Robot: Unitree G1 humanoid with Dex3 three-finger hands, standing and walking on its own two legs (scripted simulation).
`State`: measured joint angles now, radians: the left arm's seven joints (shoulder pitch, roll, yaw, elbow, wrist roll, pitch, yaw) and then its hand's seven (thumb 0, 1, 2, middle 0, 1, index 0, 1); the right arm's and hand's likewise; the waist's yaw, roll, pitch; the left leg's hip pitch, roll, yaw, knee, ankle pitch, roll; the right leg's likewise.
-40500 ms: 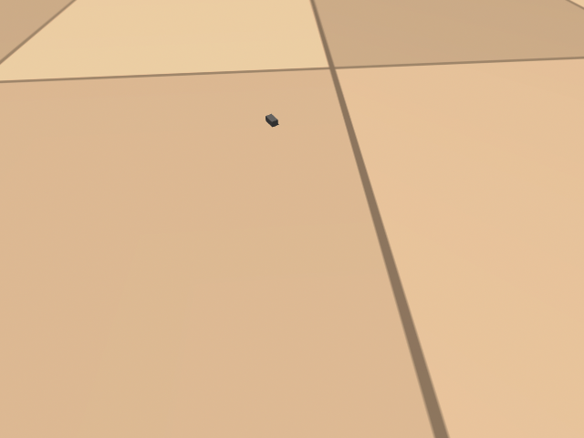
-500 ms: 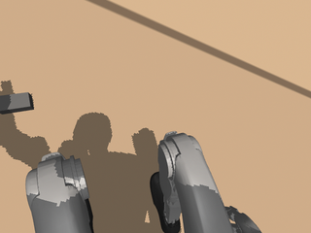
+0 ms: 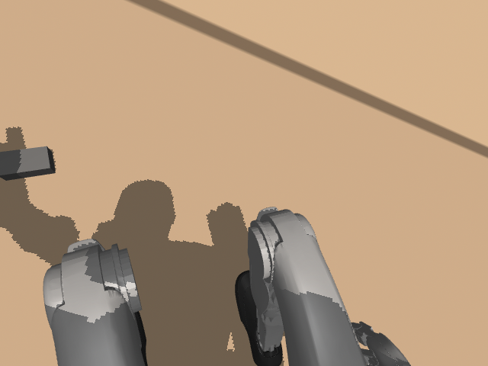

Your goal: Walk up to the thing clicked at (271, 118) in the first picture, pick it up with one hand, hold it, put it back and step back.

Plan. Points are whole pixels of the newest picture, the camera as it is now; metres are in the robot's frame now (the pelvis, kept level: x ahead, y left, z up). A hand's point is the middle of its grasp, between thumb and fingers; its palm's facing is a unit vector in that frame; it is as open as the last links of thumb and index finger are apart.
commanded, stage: rise first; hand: left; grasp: from above
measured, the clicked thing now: (26, 163) +0.48 +0.33 -0.30
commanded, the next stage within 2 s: approach in 0.02 s
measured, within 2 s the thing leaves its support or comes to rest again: neither
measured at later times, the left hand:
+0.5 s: hand (11, 134) +0.48 +0.31 -0.16, palm faces -0.38 -0.06 -0.92, open 13.0 cm
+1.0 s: hand out of the picture +0.45 +0.36 -0.16, palm faces -0.47 -0.08 -0.88, open 12.6 cm
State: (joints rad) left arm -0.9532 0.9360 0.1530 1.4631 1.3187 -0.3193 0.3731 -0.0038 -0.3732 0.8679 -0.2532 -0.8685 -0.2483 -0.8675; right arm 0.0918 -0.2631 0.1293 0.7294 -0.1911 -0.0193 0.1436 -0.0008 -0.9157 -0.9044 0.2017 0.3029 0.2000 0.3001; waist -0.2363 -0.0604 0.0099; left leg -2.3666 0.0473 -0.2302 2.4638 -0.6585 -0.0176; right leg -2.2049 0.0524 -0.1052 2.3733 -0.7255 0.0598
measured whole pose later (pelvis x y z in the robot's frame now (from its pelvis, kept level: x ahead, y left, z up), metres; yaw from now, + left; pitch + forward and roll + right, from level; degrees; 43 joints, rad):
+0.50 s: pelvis +0.00 +0.00 +0.00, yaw +0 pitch +32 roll -11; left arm -1.09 0.85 0.04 1.52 1.33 -0.26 0.42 0.00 -0.35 0.84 -0.24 -0.91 -0.25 -0.89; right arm 0.12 -0.26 0.15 0.71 -0.18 -0.04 0.13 0.00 -0.91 -0.90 0.20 0.30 0.20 0.30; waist -0.30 -0.05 -0.01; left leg -2.38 0.05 -0.23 2.44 -0.65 -0.02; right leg -2.23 0.05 -0.10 2.36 -0.71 0.05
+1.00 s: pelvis +0.00 +0.00 +0.00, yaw +0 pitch +31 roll -10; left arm -1.01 0.92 0.05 1.41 1.23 -0.26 0.28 0.00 -0.28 0.78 -0.33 -0.79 -0.33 -0.78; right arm 0.14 -0.28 0.15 0.70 -0.16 -0.02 0.12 0.00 -0.91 -0.90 0.20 0.30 0.20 0.30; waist -0.25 -0.05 0.03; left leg -2.37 0.05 -0.22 2.45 -0.65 -0.03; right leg -2.22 0.05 -0.10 2.37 -0.71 0.06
